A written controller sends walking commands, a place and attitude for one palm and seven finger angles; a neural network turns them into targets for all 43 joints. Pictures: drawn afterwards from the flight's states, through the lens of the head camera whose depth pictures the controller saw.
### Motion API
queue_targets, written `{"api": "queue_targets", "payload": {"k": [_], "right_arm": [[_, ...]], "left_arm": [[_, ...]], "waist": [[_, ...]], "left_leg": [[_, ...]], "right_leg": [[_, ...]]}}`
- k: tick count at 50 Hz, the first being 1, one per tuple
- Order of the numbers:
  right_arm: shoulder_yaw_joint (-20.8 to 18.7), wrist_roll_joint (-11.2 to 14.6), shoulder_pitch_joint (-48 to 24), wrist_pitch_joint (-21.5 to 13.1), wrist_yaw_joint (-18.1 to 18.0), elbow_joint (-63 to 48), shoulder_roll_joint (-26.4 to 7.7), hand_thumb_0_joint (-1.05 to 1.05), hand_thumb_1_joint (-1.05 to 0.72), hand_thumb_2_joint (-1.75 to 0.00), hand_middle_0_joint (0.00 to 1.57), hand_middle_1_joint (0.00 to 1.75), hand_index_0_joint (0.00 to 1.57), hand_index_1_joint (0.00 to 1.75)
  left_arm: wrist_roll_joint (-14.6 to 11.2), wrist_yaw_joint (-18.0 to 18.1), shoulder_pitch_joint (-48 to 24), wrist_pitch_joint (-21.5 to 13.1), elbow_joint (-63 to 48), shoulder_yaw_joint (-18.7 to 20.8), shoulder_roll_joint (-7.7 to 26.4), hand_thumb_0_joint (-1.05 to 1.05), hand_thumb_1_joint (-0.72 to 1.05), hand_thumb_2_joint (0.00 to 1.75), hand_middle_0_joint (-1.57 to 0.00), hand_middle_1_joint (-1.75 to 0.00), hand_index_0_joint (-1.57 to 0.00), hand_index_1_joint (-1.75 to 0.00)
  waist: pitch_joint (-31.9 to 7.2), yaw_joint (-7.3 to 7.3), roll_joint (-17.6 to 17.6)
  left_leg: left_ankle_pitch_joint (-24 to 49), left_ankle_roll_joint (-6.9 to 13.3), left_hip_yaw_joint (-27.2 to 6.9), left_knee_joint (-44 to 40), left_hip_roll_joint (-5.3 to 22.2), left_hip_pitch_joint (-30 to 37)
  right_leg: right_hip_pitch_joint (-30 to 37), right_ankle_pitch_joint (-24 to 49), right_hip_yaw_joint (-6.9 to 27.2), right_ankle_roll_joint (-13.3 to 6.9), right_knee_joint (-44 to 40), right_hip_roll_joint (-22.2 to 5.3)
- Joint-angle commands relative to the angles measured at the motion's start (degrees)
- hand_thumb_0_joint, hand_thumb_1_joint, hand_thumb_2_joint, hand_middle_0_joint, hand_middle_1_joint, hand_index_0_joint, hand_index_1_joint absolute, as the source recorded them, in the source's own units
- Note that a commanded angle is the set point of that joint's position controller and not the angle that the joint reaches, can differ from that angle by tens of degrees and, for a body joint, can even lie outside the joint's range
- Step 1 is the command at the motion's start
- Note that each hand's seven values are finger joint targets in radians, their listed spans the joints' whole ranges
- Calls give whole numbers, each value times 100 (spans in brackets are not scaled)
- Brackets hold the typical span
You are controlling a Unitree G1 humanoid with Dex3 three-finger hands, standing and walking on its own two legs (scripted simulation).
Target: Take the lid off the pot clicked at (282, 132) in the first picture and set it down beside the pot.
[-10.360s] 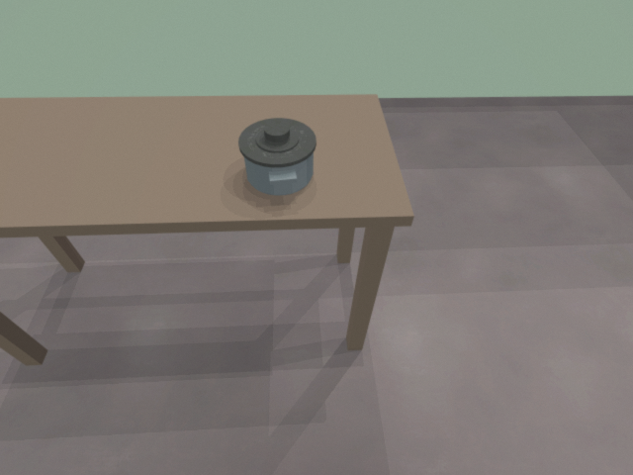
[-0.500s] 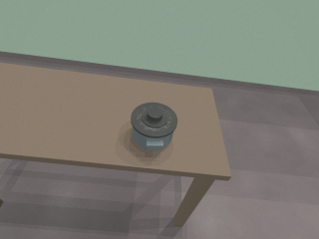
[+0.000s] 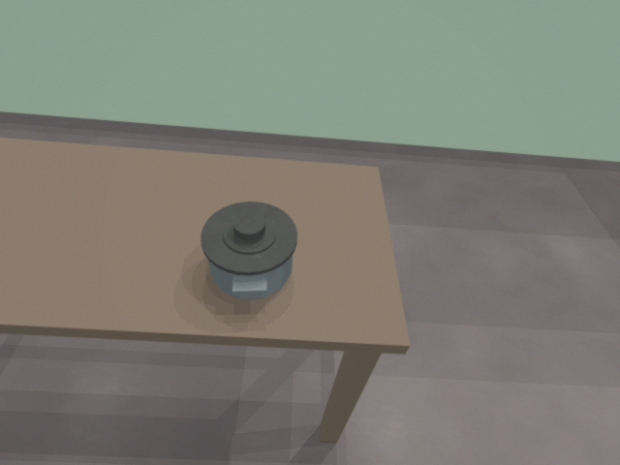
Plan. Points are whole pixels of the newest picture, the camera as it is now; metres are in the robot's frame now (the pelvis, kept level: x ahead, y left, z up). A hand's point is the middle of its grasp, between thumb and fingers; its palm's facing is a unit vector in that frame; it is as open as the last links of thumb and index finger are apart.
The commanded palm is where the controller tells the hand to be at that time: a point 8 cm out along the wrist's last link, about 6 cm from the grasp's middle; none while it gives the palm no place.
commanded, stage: come to a stop and stand still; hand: left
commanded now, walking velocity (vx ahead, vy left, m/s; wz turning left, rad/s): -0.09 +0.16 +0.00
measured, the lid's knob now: (249, 225) +0.46 +0.12 +0.04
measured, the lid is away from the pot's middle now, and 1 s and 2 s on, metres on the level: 0.00 0.00 0.00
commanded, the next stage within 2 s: look again from close up in 1.26 s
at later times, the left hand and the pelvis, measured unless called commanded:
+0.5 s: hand out of the picture +0.00 +0.22 -0.18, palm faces +0.02 -0.97 -0.22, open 7.3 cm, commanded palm none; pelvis -0.02 +0.04 +0.00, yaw +0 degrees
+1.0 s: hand out of the picture +0.00 +0.22 -0.18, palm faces +0.01 -0.99 -0.17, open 7.3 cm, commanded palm none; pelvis +0.00 +0.05 +0.00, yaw +0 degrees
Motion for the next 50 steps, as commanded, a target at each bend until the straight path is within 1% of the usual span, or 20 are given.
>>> {"api": "queue_targets", "payload": {"k": [1, 7, 10, 13, 14, 15, 16, 17, 18, 19, 21, 22, 23, 25, 28, 31, 33, 38, 47, 50], "right_arm": [[60, 76, 229, -145, -10, -40, -338, 0, -90, -90, 20, 30, 20, 30], [13, 113, 0, -43, -28, -168, -497, 0, -90, -90, 20, 30, 20, 30], [-14, 96, -66, -10, -8, -251, -571, 0, -90, -90, 20, 30, 20, 30], [-5, 68, -142, -26, 31, -286, -631, 0, -90, -90, 20, 30, 20, 30], [5, 64, -708, -73, 32, -810, -851, 0, -90, -90, 20, 30, 20, 30], [26, 43, -319, 50, 95, -899, -511, 0, -90, -90, 20, 30, 20, 30], [4, 20, -163, 67, 126, -932, -592, 0, -90, -90, 20, 30, 20, 30], [-17, -9, -17, 81, 150, -976, -597, 0, -90, -90, 20, 30, 20, 30], [-19, -17, 25, 55, 153, -1044, -679, 0, -90, -90, 20, 30, 20, 30], [-32, -37, -2, 20, 156, -1076, -762, 0, -90, -90, 20, 30, 20, 30], [-20, -65, -90, -27, 146, -1152, -939, 0, -90, -90, 20, 30, 20, 30], [-20, -79, -185, -33, 142, -1220, -1035, 0, -90, -90, 20, 30, 20, 30], [-39, -69, -216, -33, 129, -1265, -1134, 0, -90, -90, 20, 30, 20, 30], [-40, -43, -388, -46, 128, -1319, -1178, 0, -90, -90, 20, 30, 20, 30], [-17, -48, -347, -77, 140, -1256, -1160, 0, -90, -90, 20, 30, 20, 30], [11, -25, -231, -117, 140, -1150, -1130, 0, -90, -90, 20, 30, 20, 30], [27, -23, -189, -143, 132, -1081, -1125, 0, -90, -90, 20, 30, 20, 30], [61, -1, -109, -180, 102, -904, -1089, 0, -90, -90, 20, 30, 20, 30], [93, 24, -65, -200, 68, -586, -942, 0, -90, -90, 20, 30, 20, 30], [104, 19, -16, -211, 49, -495, -928, 0, -90, -90, 20, 30, 20, 30]], "left_arm": [[-65, 48, 552, -208, -22, 11, 448, 0, 90, 90, -20, -30, -20, -30], [-58, 92, 492, -127, -81, 48, 637, 0, 90, 90, -20, -30, -20, -30], [-44, 95, 417, -106, -157, 35, 592, 0, 90, 90, -20, -30, -20, -30], [-41, 65, 330, -85, -199, 6, 543, 0, 90, 90, -20, -30, -20, -30], [10, 244, 548, -156, -2, 55, 690, 0, 90, 90, -20, -30, -20, -30], [15, 169, 376, -211, -313, 88, 1039, 0, 90, 90, -20, -30, -20, -30], [32, 124, 86, -231, -400, 79, 928, 0, 90, 90, -20, -30, -20, -30], [13, 84, -168, -198, -489, 117, 1018, 0, 90, 90, -20, -30, -20, -30], [-2, 87, -236, -189, -569, 135, 928, 0, 90, 90, -20, -30, -20, -30], [-3, 75, -295, -143, -587, 117, 826, 0, 90, 90, -20, -30, -20, -30], [10, 47, -168, -37, -575, 76, 662, 0, 90, 90, -20, -30, -20, -30], [14, 19, -66, 17, -532, 67, 624, 0, 90, 90, -20, -30, -20, -30], [30, 16, 30, 39, -509, 50, 553, 0, 90, 90, -20, -30, -20, -30], [44, -13, 156, 48, -447, 19, 515, 0, 90, 90, -20, -30, -20, -30], [37, -47, 73, 26, -473, 33, 642, 0, 90, 90, -20, -30, -20, -30], [25, -39, 42, -20, -459, 13, 670, 0, 90, 90, -20, -30, -20, -30], [14, -42, 1, -13, -447, 22, 704, 0, 90, 90, -20, -30, -20, -30], [5, -25, 33, -14, -331, 3, 706, 0, 90, 90, -20, -30, -20, -30], [-20, -4, 154, -43, -84, -35, 684, 0, 90, 90, -20, -30, -20, -30], [-25, 13, 178, -40, -23, -40, 618, 0, 90, 90, -20, -30, -20, -30]], "waist": [[295, 166, 251], [251, 217, -56], [213, 181, -52], [321, 188, 161], [873, 250, 628], [419, 43, 149], [141, -50, 166], [-196, -93, 124], [-77, -129, 81], [209, -112, 334], [656, 36, 908], [662, 144, 1144], [654, 195, 831], [709, 317, 340], [547, 268, 488], [411, 220, 179], [315, 209, 341], [261, 194, 265], [297, 189, 219], [293, 171, 360]], "left_leg": [[1475, 23, -346, -620, 298, 114], [1582, -2, -308, -646, 306, 240], [1638, 16, -383, -676, 356, 463], [1546, 83, -527, -871, 452, 619], [1068, -97, -202, 285, 288, 0], [-269, -19, -332, 515, 44, -192], [-382, -29, -329, 509, 121, -75], [-82, -53, -244, 249, 35, 236], [48, -25, -316, 23, 45, 330], [119, 47, -474, -235, 151, 304], [-67, 335, -1213, -954, 537, -311], [-455, 459, -1605, -1430, 750, -463], [-776, 570, -1909, -1675, 878, -672], [-1210, 577, -1777, -1783, 794, -954], [-1037, 409, -1528, -1758, 576, -590], [-437, 371, -1327, -1565, 492, -276], [-49, 356, -1315, -1563, 509, -33], [805, 346, -1201, -1409, 496, 266], [1449, 323, -966, -1185, 405, 533], [1652, 296, -937, -1153, 397, 605]], "right_leg": [[515, 3638, 1003, 263, -612, -1162], [584, 4029, 1008, 231, -496, -1338], [317, 3347, 1037, 158, -543, -1323], [-33, 2039, 936, 87, -666, -1163], [-281, 4384, 1367, 418, -692, -1467], [-114, 2957, 1570, 110, -842, -1775], [-234, 1730, 1472, -323, -868, -1768], [-243, 1080, 1355, -494, -731, -1681], [-572, 428, 1243, -397, -661, -1542], [-892, -118, 1093, -284, -542, -1345], [-873, -609, 631, -23, -106, -728], [-774, -595, 373, 76, 193, -538], [-609, -545, 294, 129, 386, -429], [-331, -303, 383, 141, 256, -510], [-398, -194, 486, 121, 3, -614], [-338, 41, 622, 109, -235, -717], [-370, 123, 565, 122, -204, -730], [-276, 391, 563, 155, -295, -793], [-151, 837, 642, 147, -458, -908], [-122, 854, 640, 147, -430, -918]]}}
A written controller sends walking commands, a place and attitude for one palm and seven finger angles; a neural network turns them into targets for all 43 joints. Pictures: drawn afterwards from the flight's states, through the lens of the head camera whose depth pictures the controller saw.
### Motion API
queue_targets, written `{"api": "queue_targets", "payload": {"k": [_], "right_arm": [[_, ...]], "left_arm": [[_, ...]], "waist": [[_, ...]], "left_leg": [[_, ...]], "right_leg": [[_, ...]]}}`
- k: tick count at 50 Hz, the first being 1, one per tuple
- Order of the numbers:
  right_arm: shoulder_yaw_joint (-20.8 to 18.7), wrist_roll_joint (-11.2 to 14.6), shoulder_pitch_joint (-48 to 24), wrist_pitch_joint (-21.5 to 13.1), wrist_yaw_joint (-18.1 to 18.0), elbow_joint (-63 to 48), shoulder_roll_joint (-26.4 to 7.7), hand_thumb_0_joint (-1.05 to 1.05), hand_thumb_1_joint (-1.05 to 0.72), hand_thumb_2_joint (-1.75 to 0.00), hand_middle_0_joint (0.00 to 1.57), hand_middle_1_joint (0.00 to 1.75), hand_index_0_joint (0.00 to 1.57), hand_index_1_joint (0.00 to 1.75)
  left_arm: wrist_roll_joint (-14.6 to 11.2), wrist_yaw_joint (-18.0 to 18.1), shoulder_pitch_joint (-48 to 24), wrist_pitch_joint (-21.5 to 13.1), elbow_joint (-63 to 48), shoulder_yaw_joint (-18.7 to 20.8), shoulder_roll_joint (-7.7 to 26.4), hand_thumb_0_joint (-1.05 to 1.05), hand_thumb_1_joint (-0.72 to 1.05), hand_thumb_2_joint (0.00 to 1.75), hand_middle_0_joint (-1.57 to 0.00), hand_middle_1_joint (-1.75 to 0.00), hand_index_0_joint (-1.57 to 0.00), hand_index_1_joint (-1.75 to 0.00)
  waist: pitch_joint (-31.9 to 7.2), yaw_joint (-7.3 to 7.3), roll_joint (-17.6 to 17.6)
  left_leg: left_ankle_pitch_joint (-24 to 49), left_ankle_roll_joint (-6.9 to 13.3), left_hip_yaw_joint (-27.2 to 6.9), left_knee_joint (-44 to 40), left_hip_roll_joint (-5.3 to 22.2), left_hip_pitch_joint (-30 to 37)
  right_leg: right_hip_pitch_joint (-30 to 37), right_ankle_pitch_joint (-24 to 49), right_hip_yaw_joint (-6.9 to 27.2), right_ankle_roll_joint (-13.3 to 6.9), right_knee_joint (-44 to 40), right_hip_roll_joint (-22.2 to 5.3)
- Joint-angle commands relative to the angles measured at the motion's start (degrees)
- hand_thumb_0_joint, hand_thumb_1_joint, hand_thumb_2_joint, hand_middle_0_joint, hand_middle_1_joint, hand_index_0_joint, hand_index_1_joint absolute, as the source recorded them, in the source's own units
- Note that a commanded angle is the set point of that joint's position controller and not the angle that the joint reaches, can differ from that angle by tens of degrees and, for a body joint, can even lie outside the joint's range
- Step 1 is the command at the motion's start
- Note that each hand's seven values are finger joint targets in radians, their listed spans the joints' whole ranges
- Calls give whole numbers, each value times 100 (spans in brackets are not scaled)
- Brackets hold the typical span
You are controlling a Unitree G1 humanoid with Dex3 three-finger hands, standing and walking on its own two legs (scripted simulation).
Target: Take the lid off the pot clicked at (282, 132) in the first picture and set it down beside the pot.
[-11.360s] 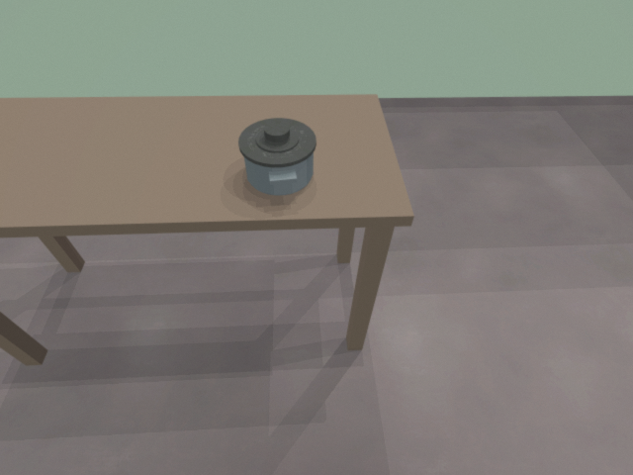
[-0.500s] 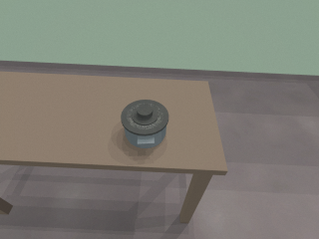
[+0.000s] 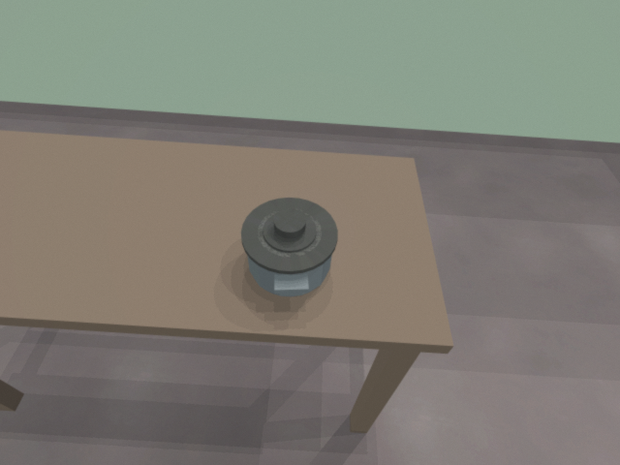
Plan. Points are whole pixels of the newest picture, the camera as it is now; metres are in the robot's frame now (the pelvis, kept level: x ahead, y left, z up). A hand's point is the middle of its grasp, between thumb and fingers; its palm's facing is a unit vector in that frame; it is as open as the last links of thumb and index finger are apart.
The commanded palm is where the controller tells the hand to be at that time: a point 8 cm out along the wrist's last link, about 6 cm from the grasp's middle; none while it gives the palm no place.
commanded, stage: come to a stop and stand still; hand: left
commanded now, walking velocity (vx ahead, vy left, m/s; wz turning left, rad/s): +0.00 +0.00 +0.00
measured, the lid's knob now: (289, 223) +0.46 +0.07 +0.03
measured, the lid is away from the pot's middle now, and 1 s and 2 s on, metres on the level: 0.00 0.00 0.00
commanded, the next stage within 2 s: look again from close up in 0.26 s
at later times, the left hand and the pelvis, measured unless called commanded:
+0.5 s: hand out of the picture +0.01 +0.16 -0.18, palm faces +0.02 -0.99 -0.17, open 7.3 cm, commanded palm none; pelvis +0.02 +0.00 +0.00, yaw +0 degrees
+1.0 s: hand out of the picture +0.00 +0.15 -0.18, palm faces +0.03 -0.99 -0.15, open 7.3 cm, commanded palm none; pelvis +0.02 +0.00 +0.00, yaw +0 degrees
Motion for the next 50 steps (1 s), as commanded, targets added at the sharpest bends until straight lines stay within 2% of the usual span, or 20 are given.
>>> {"api": "queue_targets", "payload": {"k": [1, 2, 4, 9, 20, 22, 27, 30, 36, 39, 42, 44, 50], "right_arm": [[-128, 17, 299, -142, -40, -119, -566, 0, -90, -90, 20, 30, 20, 30], [-126, 25, 298, -143, -43, -90, -550, 0, -90, -90, 20, 30, 20, 30], [-131, 22, 313, -148, -58, -55, -545, 0, -90, -90, 20, 30, 20, 30], [-129, 26, 321, -139, -66, 45, -491, 0, -90, -90, 20, 30, 20, 30], [-122, 26, 369, -152, -74, 195, -459, 0, -90, -90, 20, 30, 20, 30], [-122, 30, 379, -154, -73, 234, -428, 0, -90, -90, 20, 30, 20, 30], [-117, 33, 399, -154, -74, 268, -423, 0, -90, -90, 20, 30, 20, 30], [-114, 30, 424, -154, -77, 290, -421, 0, -90, -90, 20, 30, 20, 30], [-104, 38, 486, -161, -83, 343, -389, 0, -90, -90, 20, 30, 20, 30], [-107, 37, 476, -150, -79, 353, -392, 0, -90, -90, 20, 30, 20, 30], [-107, 43, 513, -161, -82, 372, -364, 0, -90, -90, 20, 30, 20, 30], [-110, 40, 530, -158, -83, 385, -367, 0, -90, -90, 20, 30, 20, 30], [-102, 46, 574, -161, -85, 409, -343, 0, -90, -90, 20, 30, 20, 30]], "left_arm": [[-13, 35, 420, -83, -104, 129, 574, 0, 90, 90, -20, -30, -20, -30], [-20, 31, 399, -83, -94, 130, 608, 0, 90, 90, -20, -30, -20, -30], [-21, 46, 412, -82, -59, 133, 557, 0, 90, 90, -20, -30, -20, -30], [-21, 50, 414, -81, 8, 124, 508, 0, 90, 90, -20, -30, -20, -30], [-32, 52, 459, -109, 61, 122, 489, 0, 90, 90, -20, -30, -20, -30], [-40, 48, 435, -106, 64, 120, 514, 0, 90, 90, -20, -30, -20, -30], [-37, 47, 459, -109, 87, 123, 495, 0, 90, 90, -20, -30, -20, -30], [-34, 52, 481, -102, 111, 120, 461, 0, 90, 90, -20, -30, -20, -30], [-32, 58, 514, -109, 161, 112, 423, 0, 90, 90, -20, -30, -20, -30], [-31, 54, 536, -100, 173, 109, 415, 0, 90, 90, -20, -30, -20, -30], [-38, 50, 551, -110, 182, 108, 422, 0, 90, 90, -20, -30, -20, -30], [-26, 55, 558, -101, 192, 112, 383, 0, 90, 90, -20, -30, -20, -30], [-26, 58, 605, -106, 224, 105, 353, 0, 90, 90, -20, -30, -20, -30]], "waist": [[-28, 17, 213], [-21, 35, 112], [-3, 28, 226], [180, 33, 112], [66, 33, 132], [143, 53, 122], [153, 55, 57], [154, 43, 202], [171, 39, 124], [274, 42, 96], [191, 51, 45], [268, 39, 142], [246, 33, 118]], "left_leg": [[1561, -150, -1025, -547, 974, 342], [1725, -132, -1036, -516, 998, 345], [1865, -150, -1025, -493, 984, 390], [1721, -150, -1025, -534, 965, 321], [1983, -154, -990, -541, 975, 496], [2025, -142, -999, -574, 996, 461], [1953, -138, -997, -610, 997, 462], [1852, -153, -995, -657, 987, 486], [1953, -146, -1006, -685, 993, 511], [1703, -143, -1000, -720, 988, 448], [1894, -124, -1017, -698, 1005, 497], [1712, -139, -1001, -739, 994, 436], [1690, -130, -1026, -759, 989, 450]], "right_leg": [[-176, 851, 410, -291, -339, -417], [-130, 951, 382, -288, -354, -407], [-112, 980, 397, -286, -353, -426], [-110, 975, 403, -289, -442, -456], [22, 1199, 402, -298, -509, -500], [31, 1189, 373, -289, -538, -481], [69, 1181, 371, -293, -575, -494], [42, 1055, 380, -285, -584, -508], [67, 1102, 375, -279, -608, -513], [10, 982, 373, -275, -641, -510], [78, 1088, 351, -273, -637, -495], [25, 964, 364, -267, -652, -511], [33, 950, 365, -268, -653, -505]]}}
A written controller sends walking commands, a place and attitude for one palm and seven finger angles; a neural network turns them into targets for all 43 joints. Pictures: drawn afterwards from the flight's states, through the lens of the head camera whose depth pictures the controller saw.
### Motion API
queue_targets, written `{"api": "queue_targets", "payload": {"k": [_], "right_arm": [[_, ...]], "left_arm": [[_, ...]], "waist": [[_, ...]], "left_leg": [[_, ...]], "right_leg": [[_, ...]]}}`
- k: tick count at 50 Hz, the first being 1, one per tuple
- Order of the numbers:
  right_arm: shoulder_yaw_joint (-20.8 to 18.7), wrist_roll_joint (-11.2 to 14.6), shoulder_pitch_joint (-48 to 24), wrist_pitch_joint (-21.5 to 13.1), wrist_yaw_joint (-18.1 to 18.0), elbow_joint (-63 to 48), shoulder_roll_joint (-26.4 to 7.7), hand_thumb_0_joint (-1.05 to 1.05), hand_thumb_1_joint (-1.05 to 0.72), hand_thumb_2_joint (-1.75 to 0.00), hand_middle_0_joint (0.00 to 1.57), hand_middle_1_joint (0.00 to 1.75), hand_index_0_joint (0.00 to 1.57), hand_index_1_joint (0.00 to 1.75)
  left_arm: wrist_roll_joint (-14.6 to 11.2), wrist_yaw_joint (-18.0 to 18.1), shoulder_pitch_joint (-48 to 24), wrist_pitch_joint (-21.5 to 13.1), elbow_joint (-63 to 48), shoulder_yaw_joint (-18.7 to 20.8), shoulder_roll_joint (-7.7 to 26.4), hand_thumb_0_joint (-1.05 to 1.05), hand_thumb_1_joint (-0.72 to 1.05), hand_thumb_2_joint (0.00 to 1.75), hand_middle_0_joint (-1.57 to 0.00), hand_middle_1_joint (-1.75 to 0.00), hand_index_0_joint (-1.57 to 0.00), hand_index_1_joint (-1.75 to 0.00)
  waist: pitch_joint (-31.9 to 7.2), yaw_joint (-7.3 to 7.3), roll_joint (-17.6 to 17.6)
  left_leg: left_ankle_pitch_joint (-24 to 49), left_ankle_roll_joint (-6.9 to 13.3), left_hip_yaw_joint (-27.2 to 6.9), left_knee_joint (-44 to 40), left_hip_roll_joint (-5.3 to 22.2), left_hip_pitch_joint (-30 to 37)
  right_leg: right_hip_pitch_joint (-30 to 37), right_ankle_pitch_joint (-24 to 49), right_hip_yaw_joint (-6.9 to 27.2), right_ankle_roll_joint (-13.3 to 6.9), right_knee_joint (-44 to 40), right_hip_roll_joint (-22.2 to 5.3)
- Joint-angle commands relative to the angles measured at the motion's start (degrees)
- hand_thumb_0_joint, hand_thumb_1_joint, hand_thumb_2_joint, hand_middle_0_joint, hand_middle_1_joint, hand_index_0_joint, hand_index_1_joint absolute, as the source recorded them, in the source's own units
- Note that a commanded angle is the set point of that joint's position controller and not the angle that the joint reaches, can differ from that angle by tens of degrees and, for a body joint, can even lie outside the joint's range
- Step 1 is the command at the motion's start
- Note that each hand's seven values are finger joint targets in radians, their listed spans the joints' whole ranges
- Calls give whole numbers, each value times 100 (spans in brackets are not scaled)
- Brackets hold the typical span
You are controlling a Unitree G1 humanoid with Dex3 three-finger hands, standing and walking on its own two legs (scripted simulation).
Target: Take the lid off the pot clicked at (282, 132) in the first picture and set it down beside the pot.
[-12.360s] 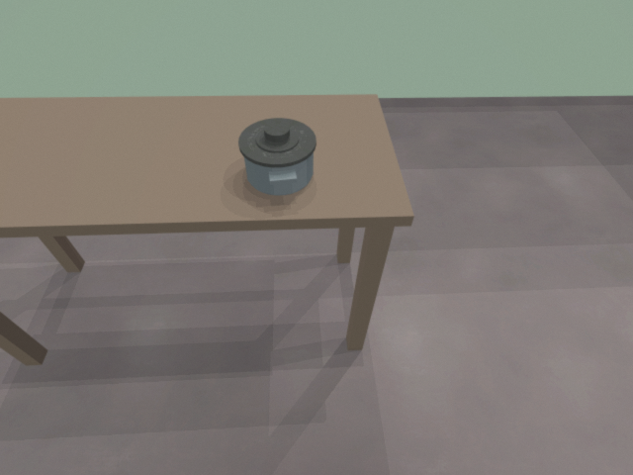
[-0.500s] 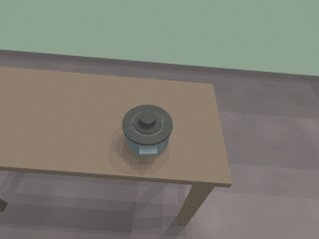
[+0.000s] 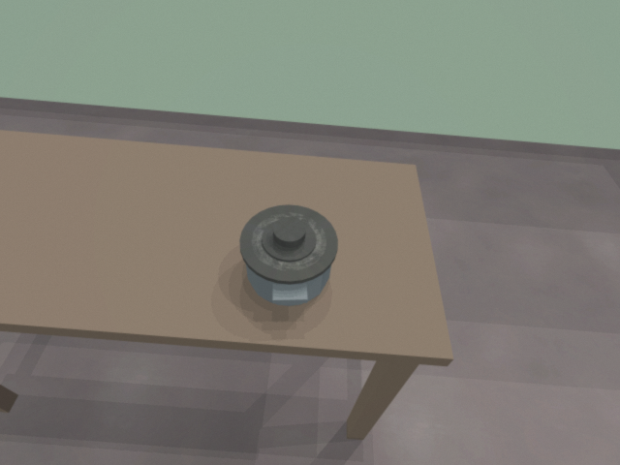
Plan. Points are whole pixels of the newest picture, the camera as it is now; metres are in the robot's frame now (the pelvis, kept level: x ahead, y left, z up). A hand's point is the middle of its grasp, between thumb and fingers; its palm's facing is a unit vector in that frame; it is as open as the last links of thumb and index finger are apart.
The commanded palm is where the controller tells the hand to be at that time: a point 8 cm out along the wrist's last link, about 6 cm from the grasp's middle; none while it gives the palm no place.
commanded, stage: look again from close up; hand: left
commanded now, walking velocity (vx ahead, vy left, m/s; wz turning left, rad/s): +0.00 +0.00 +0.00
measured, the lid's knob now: (289, 232) +0.44 +0.07 +0.03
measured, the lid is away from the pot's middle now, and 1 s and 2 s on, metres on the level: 0.00 0.00 0.00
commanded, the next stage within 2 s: lift the closed hand beside the body in 0.08 s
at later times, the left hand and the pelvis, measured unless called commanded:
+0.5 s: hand out of the picture +0.13 +0.16 -0.07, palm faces +0.12 -0.97 -0.23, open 5.4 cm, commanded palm +0.08 +0.23 -0.04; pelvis -0.03 -0.01 +0.00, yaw -1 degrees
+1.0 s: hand out of the picture +0.09 +0.18 -0.03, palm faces +0.25 -0.90 -0.35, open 3.1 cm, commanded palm +0.05 +0.22 +0.01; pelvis -0.03 -0.05 +0.00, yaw +1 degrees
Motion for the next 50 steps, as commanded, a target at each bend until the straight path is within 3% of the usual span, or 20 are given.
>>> {"api": "queue_targets", "payload": {"k": [1, 8, 9, 10, 11, 12, 14, 16, 18, 20, 22, 24, 28, 31, 32, 34, 37, 45, 47, 50], "right_arm": [[-127, 12, 463, -83, -20, -80, -556, 0, -90, -90, 20, 30, 20, 30], [-126, 17, 471, -83, -16, -71, -541, 0, -90, -90, 20, 30, 20, 30], [-88, 30, 73, -69, 25, -534, -852, 0, -90, -90, 20, 30, 20, 30], [-268, 405, 179, -1096, 139, -2463, -1530, 0, -90, -90, 20, 30, 20, 30], [-56, 443, -257, -1454, -95, -2164, -1222, 0, -90, -90, 20, 30, 20, 30], [-138, 506, -387, -1518, -27, -2184, -1089, 0, -90, -90, 20, 30, 20, 30], [-105, 360, -357, -1626, 112, -2288, -1229, 0, -90, -90, 20, 30, 20, 30], [-291, 181, -300, -1454, 210, -2425, -1401, 0, -90, -90, 20, 30, 20, 30], [-431, 123, -446, -1225, 302, -2855, -1437, 0, -90, -90, 20, 30, 20, 30], [-470, 107, -809, -1019, 314, -3294, -1379, 0, -90, -90, 20, 30, 20, 30], [-461, 157, -1017, -832, 251, -3613, -1337, 0, -90, -90, 20, 30, 20, 30], [-404, 205, -1117, -690, 175, -3915, -1281, 0, -90, -90, 20, 30, 20, 30], [-313, 197, -1119, -554, 8, -4215, -1195, 0, -90, -90, 20, 30, 20, 30], [-267, 156, -1007, -559, -86, -4280, -1166, 0, -90, -90, 20, 30, 20, 30], [-266, 164, -993, -544, -109, -4279, -1181, 0, -90, -90, 20, 30, 20, 30], [-249, 156, -1038, -553, -149, -4317, -1195, 0, -90, -90, 20, 30, 20, 30], [-229, 136, -1032, -562, -198, -4258, -1201, 0, -90, -90, 20, 30, 20, 30], [-227, 110, -1206, -642, -269, -4077, -1153, 0, -90, -90, 20, 30, 20, 30], [-235, 116, -1219, -672, -290, -4023, -1160, 0, -90, -90, 20, 30, 20, 30], [-232, 113, -1257, -761, -272, -3999, -1091, 0, -90, -90, 20, 30, 20, 30]], "left_arm": [[-4, 7, 565, -45, -51, 86, 425, 0, 90, 90, -20, -30, -20, -30], [-3, 3, 617, -56, -49, 78, 407, 0, 90, 90, -20, -30, -20, -30], [85, 174, 563, -191, 54, 38, 537, 0, 90, 90, -20, -30, -20, -30], [-563, 200, -3057, -1020, -7311, -276, 1212, 0, 90, 90, -24, -35, -24, -35], [-186, 490, -1116, -598, -6241, -55, 1272, 0, 90, 90, -29, -40, -29, -40], [-290, 682, 226, 43, -5797, -296, 630, 0, 90, 90, -33, -44, -33, -44], [-195, 533, 401, 244, -5321, -1308, -561, 0, 90, 90, -42, -54, -42, -54], [32, 443, 935, 221, -4212, -864, -353, 0, 90, 90, -51, -64, -51, -64], [71, 341, 1634, 74, -4321, -97, 242, 0, 90, 90, -60, -73, -60, -73], [-30, 223, 2089, -85, -4977, 518, 715, 0, 90, 90, -68, -83, -68, -83], [-102, 165, 2020, -232, -5266, 867, 997, 0, 90, 90, -77, -92, -77, -92], [-191, 99, 1641, -397, -5638, 921, 1041, 0, 90, 90, -86, -102, -86, -102], [-269, 73, 936, -635, -6382, 925, 1091, 0, 90, 90, -104, -121, -104, -121], [-291, 102, 804, -640, -6574, 792, 996, 0, 90, 90, -117, -136, -117, -136], [-289, 110, 780, -623, -6547, 820, 1044, 0, 90, 90, -121, -140, -121, -140], [-298, 113, 765, -624, -6671, 767, 1021, 0, 90, 90, -130, -150, -130, -150], [-302, 157, 944, -575, -6702, 1010, 1276, 0, 90, 90, -130, -150, -130, -150], [-282, 180, 1532, -510, -6840, 1158, 1324, 0, 90, 90, -130, -150, -130, -150], [-262, 219, 1335, -543, -7022, 1354, 1561, 0, 90, 90, -130, -150, -130, -150], [-265, 219, 1795, -563, -7384, 1211, 1366, 0, 90, 90, -130, -150, -130, -150]], "waist": [[212, 31, 198], [252, 33, 187], [425, 7, 554], [-2041, -95, 1598], [-2337, 29, 2181], [-1681, 46, 1620], [-435, -159, 410], [-137, -31, -490], [-445, 228, -837], [-383, 359, -772], [-99, 312, -258], [155, 200, 25], [-27, 66, 673], [-336, 11, 606], [-294, -29, 421], [-307, -13, 474], [-356, 43, 422], [-427, 182, 193], [-428, 197, 200], [-482, 257, 316]], "left_leg": [[1646, -92, -957, -475, 1013, 102], [1591, -87, -936, -437, 993, 23], [3300, -332, -906, 419, 1036, -321], [2914, -846, -1074, -199, 595, 1073], [3063, -1024, -1020, -170, 865, 1377], [2821, -1096, -1179, -310, 777, 981], [2177, -748, -1125, -317, 704, 635], [2329, -580, -1115, -125, 727, 177], [2325, -642, -963, -67, 717, 7], [1722, -584, -746, -125, 632, -212], [1042, -530, -586, -175, 564, -394], [576, -479, -477, -168, 484, -515], [179, -405, -379, -82, 398, -352], [324, -341, -366, 28, 355, -94], [255, -327, -386, 61, 376, -102], [236, -303, -375, 75, 349, -73], [377, -291, -373, 122, 322, -69], [907, -256, -366, 82, 366, 61], [928, -252, -374, 68, 376, 139], [1155, -247, -379, -3, 395, 297]], "right_leg": [[-372, 918, 406, -255, -310, -522], [-363, 1017, 439, -269, -331, -535], [-679, 1788, 547, -196, -145, -532], [-369, 1468, 217, -307, 143, -43], [-666, 859, 243, -461, 473, 15], [-827, 463, 71, -337, 643, 24], [-1061, 595, -51, -271, 317, 141], [-1149, 839, -179, -241, 174, 211], [-840, 986, -213, -240, 188, 200], [-642, 891, -129, -238, 122, 130], [-668, 709, -51, -265, 11, 71], [-833, 555, 40, -267, -86, 62], [-964, 366, 160, -244, -256, 79], [-924, 502, 204, -230, -267, 105], [-998, 438, 188, -209, -323, 118], [-968, 401, 217, -208, -354, 105], [-833, 561, 238, -199, -392, 88], [-520, 1149, 230, -159, -339, 27], [-509, 1109, 249, -152, -389, 22], [-383, 1272, 207, -165, -370, 14]]}}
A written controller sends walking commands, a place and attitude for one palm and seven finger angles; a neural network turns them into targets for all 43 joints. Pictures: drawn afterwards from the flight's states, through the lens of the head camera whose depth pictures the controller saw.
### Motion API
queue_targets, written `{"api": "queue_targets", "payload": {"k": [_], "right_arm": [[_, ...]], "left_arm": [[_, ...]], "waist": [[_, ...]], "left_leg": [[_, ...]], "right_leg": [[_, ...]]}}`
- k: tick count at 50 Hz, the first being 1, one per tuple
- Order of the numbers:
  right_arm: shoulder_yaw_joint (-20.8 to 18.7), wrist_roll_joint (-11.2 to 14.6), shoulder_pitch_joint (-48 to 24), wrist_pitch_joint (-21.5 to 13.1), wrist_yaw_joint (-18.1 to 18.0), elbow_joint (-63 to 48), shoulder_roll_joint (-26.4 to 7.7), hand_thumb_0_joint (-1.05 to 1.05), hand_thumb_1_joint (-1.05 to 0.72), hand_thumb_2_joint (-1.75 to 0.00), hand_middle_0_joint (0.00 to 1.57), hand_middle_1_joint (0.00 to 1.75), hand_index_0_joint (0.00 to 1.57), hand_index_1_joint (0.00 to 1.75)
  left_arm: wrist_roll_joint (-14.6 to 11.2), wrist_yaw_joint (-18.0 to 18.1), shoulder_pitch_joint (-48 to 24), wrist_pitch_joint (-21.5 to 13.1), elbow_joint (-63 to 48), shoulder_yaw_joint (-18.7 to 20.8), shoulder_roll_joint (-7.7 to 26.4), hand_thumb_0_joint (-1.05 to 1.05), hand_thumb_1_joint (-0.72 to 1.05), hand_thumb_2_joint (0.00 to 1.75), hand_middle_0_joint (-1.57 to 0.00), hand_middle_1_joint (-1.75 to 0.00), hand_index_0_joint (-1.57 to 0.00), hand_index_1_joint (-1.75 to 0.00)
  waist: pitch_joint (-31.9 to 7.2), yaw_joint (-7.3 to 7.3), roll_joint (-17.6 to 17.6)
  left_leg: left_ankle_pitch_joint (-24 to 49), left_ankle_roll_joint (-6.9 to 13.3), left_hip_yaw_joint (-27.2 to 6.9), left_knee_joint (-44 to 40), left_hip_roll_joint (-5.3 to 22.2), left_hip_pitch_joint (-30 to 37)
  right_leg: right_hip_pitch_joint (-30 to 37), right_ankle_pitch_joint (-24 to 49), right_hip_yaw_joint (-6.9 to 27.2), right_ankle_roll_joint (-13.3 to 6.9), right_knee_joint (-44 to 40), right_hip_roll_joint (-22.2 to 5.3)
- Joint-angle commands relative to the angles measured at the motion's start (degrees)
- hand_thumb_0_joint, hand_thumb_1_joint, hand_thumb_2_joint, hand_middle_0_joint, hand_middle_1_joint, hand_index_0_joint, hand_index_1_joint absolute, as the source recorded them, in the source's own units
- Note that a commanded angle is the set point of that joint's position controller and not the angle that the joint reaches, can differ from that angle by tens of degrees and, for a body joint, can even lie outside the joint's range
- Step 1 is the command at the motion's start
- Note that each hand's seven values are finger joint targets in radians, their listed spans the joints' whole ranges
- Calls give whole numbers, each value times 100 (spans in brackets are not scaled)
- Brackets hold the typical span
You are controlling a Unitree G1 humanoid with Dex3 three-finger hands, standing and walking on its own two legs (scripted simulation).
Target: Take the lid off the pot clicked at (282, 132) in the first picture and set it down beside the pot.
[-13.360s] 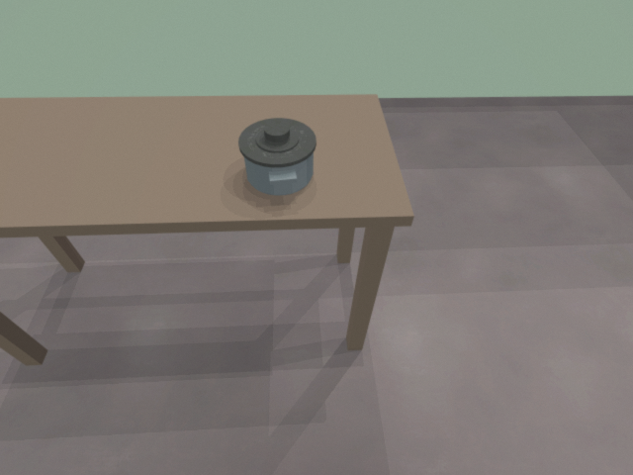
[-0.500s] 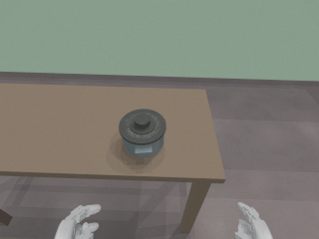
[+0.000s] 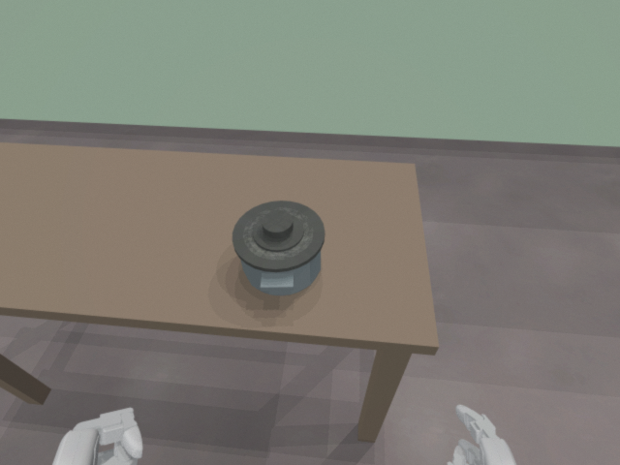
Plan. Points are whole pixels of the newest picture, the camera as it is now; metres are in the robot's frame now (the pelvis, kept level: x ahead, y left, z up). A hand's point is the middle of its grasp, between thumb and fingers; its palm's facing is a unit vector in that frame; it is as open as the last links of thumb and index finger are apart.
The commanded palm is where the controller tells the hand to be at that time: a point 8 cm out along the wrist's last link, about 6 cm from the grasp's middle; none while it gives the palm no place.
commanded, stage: raise the hand higher, near the body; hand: left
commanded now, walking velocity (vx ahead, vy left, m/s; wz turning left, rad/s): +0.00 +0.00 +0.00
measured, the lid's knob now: (277, 224) +0.47 +0.10 +0.03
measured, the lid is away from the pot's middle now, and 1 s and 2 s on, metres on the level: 0.00 0.00 0.00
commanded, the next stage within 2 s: reach forward and open the fingers in 0.68 s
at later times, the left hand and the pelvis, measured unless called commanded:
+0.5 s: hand (115, 408) +0.16 +0.23 +0.05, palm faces +0.27 -0.88 -0.39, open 3.1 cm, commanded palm +0.12 +0.27 +0.09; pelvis +0.02 +0.00 +0.00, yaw +0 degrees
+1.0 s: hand (84, 372) +0.19 +0.27 +0.08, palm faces -0.05 -0.19 -0.98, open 2.9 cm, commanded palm +0.17 +0.27 +0.13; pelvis +0.00 +0.02 +0.00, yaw -2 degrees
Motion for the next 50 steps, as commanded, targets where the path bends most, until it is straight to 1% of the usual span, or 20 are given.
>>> {"api": "queue_targets", "payload": {"k": [1, 4, 7, 10, 13, 18, 24, 26, 30, 33, 37, 39, 40, 41, 42, 43, 44, 46, 48, 50], "right_arm": [[-348, 8, -899, -486, -48, -976, -647, 0, -90, -90, 20, 30, 20, 30], [-410, 18, -938, -479, -33, -924, -647, 0, -90, -90, 20, 30, 20, 30], [-423, 19, -976, -472, -40, -905, -625, 0, -90, -90, 20, 30, 20, 30], [-413, 18, -959, -494, -46, -932, -602, 0, -90, -90, 20, 30, 20, 30], [-426, 17, -935, -484, -35, -952, -608, 0, -90, -90, 20, 30, 20, 30], [-402, -4, -947, -459, -15, -1008, -600, 0, -90, -90, 20, 30, 20, 30], [-360, -21, -961, -369, 22, -1073, -607, 0, -90, -90, 20, 30, 20, 30], [-347, -32, -934, -364, 31, -1099, -608, 0, -90, -90, 20, 30, 20, 30], [-317, -38, -960, -340, 47, -1130, -615, 0, -90, -90, 20, 30, 20, 30], [-279, -30, -1013, -324, 68, -1152, -592, 0, -90, -90, 20, 30, 20, 30], [-279, -19, -1013, -324, 73, -1133, -629, 0, -90, -90, 20, 30, 20, 30], [-266, -20, -1016, -339, 76, -1148, -617, 0, -90, -90, 20, 30, 20, 30], [-210, -94, -1171, -28, 136, -1177, -1035, 0, -90, -90, 20, 30, 20, 30], [-236, -105, -1203, 136, 196, -1410, -842, 0, -90, -90, 20, 30, 20, 30], [-236, -23, -1340, 257, 230, -1390, -838, 0, -90, -90, 20, 30, 20, 30], [-250, -70, -1300, 418, 285, -1392, -857, 0, -90, -90, 20, 30, 20, 30], [-261, -53, -1385, 606, 316, -1374, -911, 0, -90, -90, 20, 30, 20, 30], [-255, -27, -1597, 875, 382, -1441, -956, 0, -90, -90, 20, 30, 20, 30], [-251, 58, -1743, 930, 403, -1480, -928, 0, -90, -90, 20, 30, 20, 30], [-278, 118, -1698, 918, 394, -1373, -926, 0, -90, -90, 20, 30, 20, 30]], "left_arm": [[-4, 61, 359, -366, -1408, 460, 775, 0, 90, 90, -130, -150, -130, -150], [3, 50, 652, -401, -1458, 609, 866, 0, 90, 90, -130, -150, -130, -150], [3, 70, 584, -489, -1823, 798, 1059, 0, 90, 90, -130, -150, -130, -150], [-10, 68, 552, -533, -2061, 713, 933, 0, 90, 90, -130, -150, -130, -150], [-28, 62, 529, -553, -2200, 714, 917, 0, 90, 90, -130, -150, -130, -150], [-28, 66, 433, -594, -2637, 814, 1002, 0, 90, 90, -130, -150, -130, -150], [-50, 52, 287, -572, -2869, 901, 1047, 0, 90, 90, -130, -150, -130, -150], [-54, 63, 244, -579, -3107, 948, 1109, 0, 90, 90, -130, -150, -130, -150], [-68, 72, 104, -575, -3258, 977, 1113, 0, 90, 90, -130, -150, -130, -150], [-84, 73, -20, -586, -3413, 969, 1085, 0, 90, 90, -130, -150, -130, -150], [-122, 125, -167, -612, -3604, 1222, 1310, 0, 90, 90, -130, -150, -130, -150], [-127, 121, -272, -644, -3627, 1155, 1230, 0, 90, 90, -130, -150, -130, -150], [2352, 248, -523, -229, -3881, 716, 2318, 0, 88, 89, -127, -149, -127, -149], [2418, 357, -729, 19, -4259, 620, 1828, 0, 86, 88, -125, -148, -125, -148], [3044, 428, -556, 274, -4007, 586, 2028, 0, 83, 89, -123, -146, -123, -146], [3513, 429, -288, 468, -3781, 663, 2153, 0, 81, 89, -121, -143, -121, -143], [3916, 380, -139, 642, -3512, 720, 2359, 0, 78, 90, -120, -140, -120, -140], [4510, 218, -575, 852, -3552, 644, 2663, 0, 71, 94, -118, -131, -118, -131], [4799, -17, -947, 926, -3573, 550, 2872, 0, 64, 98, -119, -118, -119, -118], [4810, -332, -1021, 864, -3115, 429, 2952, 0, 58, 101, -116, -111, -116, -111]], "waist": [[-382, 73, -158], [-324, 96, -399], [-282, 107, -219], [-293, 89, -19], [-298, 72, -172], [-332, 90, 30], [-252, 100, -103], [-437, 115, 145], [-366, 109, -103], [-312, 100, 15], [-353, 141, 113], [-293, 119, -52], [-227, 162, 297], [-395, 157, 566], [-234, 246, 606], [-523, 318, 325], [-641, 376, 125], [-855, 351, 126], [-1113, 305, 267], [-1027, 226, 95]], "left_leg": [[1115, 140, -137, -354, 66, 530], [1193, 156, -120, -362, 74, 489], [1297, 159, -98, -367, 75, 622], [1306, 152, -83, -417, 79, 747], [1325, 162, -90, -446, 92, 815], [1544, 153, -104, -495, 98, 943], [1691, 135, -145, -530, 130, 976], [1797, 123, -147, -519, 134, 1079], [1816, 111, -217, -532, 157, 1037], [1709, 94, -237, -542, 157, 1002], [1611, 62, -289, -545, 176, 994], [1477, 70, -282, -580, 185, 966], [1634, 121, -116, -411, 85, 376], [1758, 94, -76, -414, 95, 316], [1604, 40, -92, -408, 113, 239], [1489, 43, -78, -408, 93, 119], [1420, 66, -63, -383, 69, 72], [1261, 88, -88, -387, 50, 71], [1193, 118, -144, -395, 68, 165], [1202, 174, -200, -409, 52, 247]], "right_leg": [[-234, 1284, 386, 243, -607, -342], [-175, 1445, 401, 273, -630, -358], [-173, 1549, 422, 268, -694, -365], [-176, 1474, 409, 263, -719, -357], [-157, 1496, 390, 276, -770, -344], [-73, 1705, 373, 262, -760, -334], [-51, 1808, 332, 258, -764, -309], [24, 1876, 352, 256, -741, -321], [17, 1823, 310, 249, -723, -292], [-7, 1704, 313, 235, -736, -289], [10, 1564, 333, 220, -733, -277], [-30, 1420, 318, 227, -771, -290], [-603, 1482, 531, 180, -477, -145], [-491, 1475, 285, 115, -362, -214], [-528, 1311, 481, 48, -376, -134], [-446, 1134, 478, 33, -308, -108], [-376, 1133, 581, 23, -298, -85], [-287, 1010, 690, 44, -316, -109], [-140, 973, 676, 90, -332, -152], [-147, 1060, 642, 166, -447, -184]]}}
